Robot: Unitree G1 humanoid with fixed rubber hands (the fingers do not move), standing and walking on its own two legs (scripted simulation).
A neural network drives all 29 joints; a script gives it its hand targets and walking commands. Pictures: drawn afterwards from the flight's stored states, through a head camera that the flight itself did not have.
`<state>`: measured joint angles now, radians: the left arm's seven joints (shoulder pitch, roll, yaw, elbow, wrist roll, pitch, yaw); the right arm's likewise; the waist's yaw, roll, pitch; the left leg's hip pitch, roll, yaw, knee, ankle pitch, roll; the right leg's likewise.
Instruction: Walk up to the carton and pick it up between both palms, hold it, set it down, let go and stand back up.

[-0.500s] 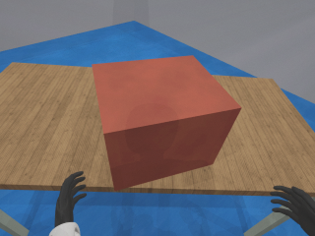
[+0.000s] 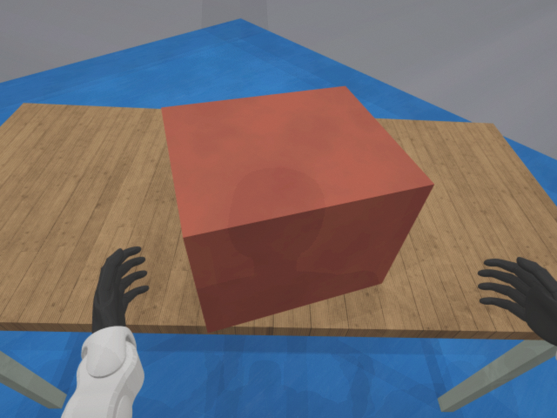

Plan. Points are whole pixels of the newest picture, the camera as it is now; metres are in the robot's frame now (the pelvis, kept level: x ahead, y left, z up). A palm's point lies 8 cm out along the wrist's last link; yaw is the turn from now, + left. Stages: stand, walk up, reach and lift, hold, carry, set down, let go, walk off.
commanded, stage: reach and lift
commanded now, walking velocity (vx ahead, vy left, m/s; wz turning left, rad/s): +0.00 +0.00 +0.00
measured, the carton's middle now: (280, 202) +0.46 +0.03 +0.06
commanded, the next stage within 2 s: none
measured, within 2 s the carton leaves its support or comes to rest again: neither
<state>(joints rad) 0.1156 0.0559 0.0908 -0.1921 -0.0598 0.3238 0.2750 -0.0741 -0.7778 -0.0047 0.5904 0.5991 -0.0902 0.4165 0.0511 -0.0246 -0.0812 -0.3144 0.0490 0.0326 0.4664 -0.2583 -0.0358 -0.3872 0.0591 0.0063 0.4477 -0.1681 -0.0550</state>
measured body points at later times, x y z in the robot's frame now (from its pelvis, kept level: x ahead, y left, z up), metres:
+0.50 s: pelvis +0.00 +0.00 +0.01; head +0.03 +0.00 +0.46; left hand +0.28 +0.25 +0.11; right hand +0.36 -0.31 +0.11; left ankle -0.02 +0.14 -0.74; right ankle +0.03 -0.09 -0.74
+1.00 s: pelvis +0.00 -0.01 +0.01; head +0.04 -0.02 +0.46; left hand +0.32 +0.27 +0.16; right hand +0.43 -0.28 +0.17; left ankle -0.02 +0.14 -0.74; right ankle +0.03 -0.09 -0.74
